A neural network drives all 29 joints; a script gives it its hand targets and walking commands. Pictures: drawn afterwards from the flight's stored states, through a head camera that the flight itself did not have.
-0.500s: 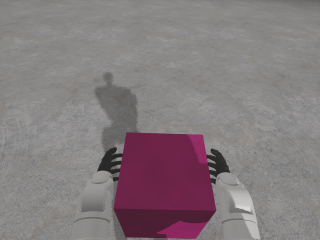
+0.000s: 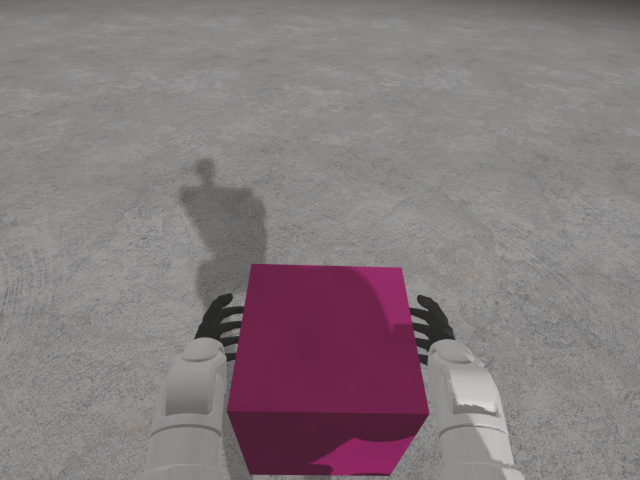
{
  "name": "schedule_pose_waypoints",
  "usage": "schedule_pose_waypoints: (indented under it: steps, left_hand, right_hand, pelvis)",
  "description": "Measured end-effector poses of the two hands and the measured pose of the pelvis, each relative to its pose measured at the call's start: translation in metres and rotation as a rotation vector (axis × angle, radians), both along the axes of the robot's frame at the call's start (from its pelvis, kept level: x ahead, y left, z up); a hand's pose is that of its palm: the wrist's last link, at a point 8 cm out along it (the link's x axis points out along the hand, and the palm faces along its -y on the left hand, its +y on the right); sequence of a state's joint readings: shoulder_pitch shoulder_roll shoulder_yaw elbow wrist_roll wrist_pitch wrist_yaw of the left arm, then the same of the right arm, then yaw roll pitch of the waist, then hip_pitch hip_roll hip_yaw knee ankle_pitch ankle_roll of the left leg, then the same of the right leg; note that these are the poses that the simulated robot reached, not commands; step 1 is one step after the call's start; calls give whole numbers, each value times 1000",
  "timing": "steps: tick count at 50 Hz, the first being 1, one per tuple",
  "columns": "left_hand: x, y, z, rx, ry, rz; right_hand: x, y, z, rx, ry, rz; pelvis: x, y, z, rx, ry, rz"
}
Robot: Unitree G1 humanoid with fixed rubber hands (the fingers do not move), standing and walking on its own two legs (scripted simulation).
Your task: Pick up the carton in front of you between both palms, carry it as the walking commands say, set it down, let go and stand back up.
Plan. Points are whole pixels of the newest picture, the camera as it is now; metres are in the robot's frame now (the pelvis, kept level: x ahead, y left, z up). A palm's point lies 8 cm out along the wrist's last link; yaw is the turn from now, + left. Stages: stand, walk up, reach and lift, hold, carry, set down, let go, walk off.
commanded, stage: hold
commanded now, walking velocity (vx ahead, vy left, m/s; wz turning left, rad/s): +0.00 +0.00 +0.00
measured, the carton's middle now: (323, 374) +0.29 +0.00 -0.03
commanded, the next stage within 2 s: set down in 0.16 s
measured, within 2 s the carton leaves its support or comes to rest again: neither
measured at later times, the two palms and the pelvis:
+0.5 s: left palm (230, 323) +0.34 +0.14 +0.02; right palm (439, 335) +0.33 -0.16 +0.03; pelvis +0.01 +0.00 -0.01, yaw -3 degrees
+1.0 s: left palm (249, 364) +0.40 +0.14 -0.18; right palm (406, 375) +0.38 -0.16 -0.18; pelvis -0.01 +0.00 -0.11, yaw -4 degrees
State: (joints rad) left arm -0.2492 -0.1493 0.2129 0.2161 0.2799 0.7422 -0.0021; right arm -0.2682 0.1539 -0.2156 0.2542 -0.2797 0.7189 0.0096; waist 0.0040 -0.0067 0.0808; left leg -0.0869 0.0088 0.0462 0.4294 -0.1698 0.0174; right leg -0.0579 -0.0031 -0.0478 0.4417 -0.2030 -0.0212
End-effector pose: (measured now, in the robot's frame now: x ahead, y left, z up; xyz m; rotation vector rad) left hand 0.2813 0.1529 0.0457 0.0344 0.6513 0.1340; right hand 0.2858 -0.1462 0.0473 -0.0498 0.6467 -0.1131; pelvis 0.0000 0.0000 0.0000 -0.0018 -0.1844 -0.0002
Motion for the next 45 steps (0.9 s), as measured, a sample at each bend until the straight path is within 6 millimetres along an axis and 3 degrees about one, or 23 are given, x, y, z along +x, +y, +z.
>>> schedule_pose_waypoints:
  steps: [11,17,22,27,34,40,45]
  left_hand:
    - [15,-16,10,-21,-20,-60]
    - [30,-16,11,-50,-21,-38]
    - [48,-14,-5,-66,5,-21]
    - [65,-13,-39,-56,41,-26]
    - [80,-12,-114,-20,45,-52]
    - [89,-12,-177,-28,19,-45]
    - [102,-12,-207,-45,-25,-43]
  right_hand:
    - [-7,-15,9,20,-21,-87]
    - [8,-16,9,44,-23,-99]
    - [28,-14,-4,52,2,-100]
    - [47,-13,-37,37,40,-94]
    - [61,-12,-113,15,45,-80]
    - [69,-11,-176,31,17,-95]
    - [81,-12,-206,52,-28,-114]
  pelvis:
    - [-1,5,-2,1,-11,-57]
    - [5,5,-4,6,-3,-63]
    - [8,4,-8,8,25,-60]
    - [10,3,-13,8,119,-57]
    - [6,1,-28,9,344,-52]
    - [3,1,-56,14,557,-52]
    - [0,2,-83,16,689,-58]
